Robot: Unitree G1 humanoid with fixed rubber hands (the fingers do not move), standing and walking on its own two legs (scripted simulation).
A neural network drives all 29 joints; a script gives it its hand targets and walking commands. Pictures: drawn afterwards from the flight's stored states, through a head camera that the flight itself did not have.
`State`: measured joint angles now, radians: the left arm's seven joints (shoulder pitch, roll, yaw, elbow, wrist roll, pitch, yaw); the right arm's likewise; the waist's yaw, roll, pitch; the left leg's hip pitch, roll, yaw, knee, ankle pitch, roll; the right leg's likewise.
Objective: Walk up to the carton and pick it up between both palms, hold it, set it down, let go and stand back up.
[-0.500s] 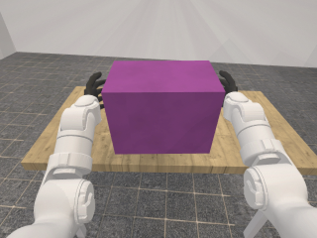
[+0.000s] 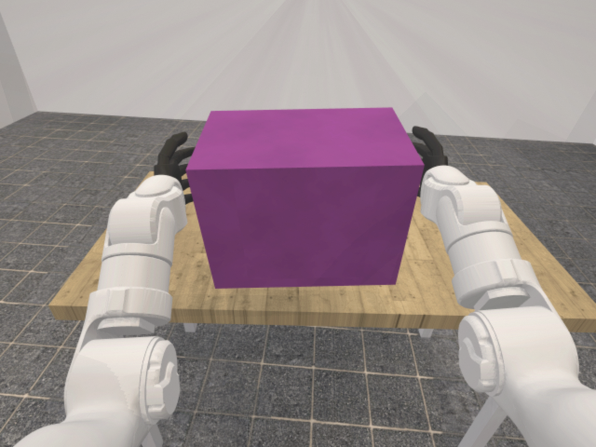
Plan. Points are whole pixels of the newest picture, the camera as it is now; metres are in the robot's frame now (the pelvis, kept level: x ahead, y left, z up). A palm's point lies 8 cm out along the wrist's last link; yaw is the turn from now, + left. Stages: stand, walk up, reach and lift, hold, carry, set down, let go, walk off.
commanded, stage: hold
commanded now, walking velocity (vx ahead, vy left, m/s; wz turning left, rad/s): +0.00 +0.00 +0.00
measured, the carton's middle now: (303, 198) +0.39 +0.01 +0.21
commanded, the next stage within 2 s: none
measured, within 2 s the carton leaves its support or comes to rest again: neither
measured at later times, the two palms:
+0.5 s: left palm (168, 193) +0.36 +0.19 +0.23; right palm (430, 182) +0.38 -0.16 +0.25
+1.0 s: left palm (168, 192) +0.36 +0.19 +0.23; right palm (430, 181) +0.38 -0.16 +0.25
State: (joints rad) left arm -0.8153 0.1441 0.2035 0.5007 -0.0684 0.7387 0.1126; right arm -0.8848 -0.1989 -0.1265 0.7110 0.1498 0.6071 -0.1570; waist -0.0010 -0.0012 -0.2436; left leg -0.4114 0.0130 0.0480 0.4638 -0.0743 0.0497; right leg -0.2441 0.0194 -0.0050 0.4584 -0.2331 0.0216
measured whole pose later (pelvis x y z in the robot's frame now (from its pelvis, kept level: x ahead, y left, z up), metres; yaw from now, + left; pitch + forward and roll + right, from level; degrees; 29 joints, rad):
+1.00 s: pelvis +0.00 +0.00 +0.00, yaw +0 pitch +1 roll -3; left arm -0.82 0.15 0.20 0.52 -0.05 0.75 0.11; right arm -0.91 -0.20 -0.13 0.77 0.15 0.59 -0.15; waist 0.00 0.00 -0.25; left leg -0.41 0.01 0.05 0.46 -0.07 0.05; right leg -0.24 0.02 0.00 0.46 -0.23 0.03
